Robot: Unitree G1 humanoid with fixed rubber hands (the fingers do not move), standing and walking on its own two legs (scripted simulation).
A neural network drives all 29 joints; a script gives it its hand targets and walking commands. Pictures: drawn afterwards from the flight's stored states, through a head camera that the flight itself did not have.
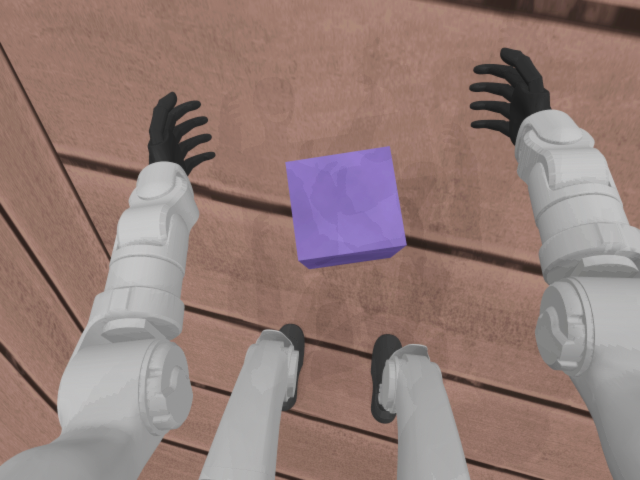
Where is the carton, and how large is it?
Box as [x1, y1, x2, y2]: [285, 146, 406, 268]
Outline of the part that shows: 389,146 285,162 298,260 308,268 390,257 406,244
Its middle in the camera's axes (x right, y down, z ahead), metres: +0.06 -0.06 +0.88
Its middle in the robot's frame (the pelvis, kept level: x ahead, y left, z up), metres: +0.50 +0.03 -0.52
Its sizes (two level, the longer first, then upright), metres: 0.210 0.200 0.250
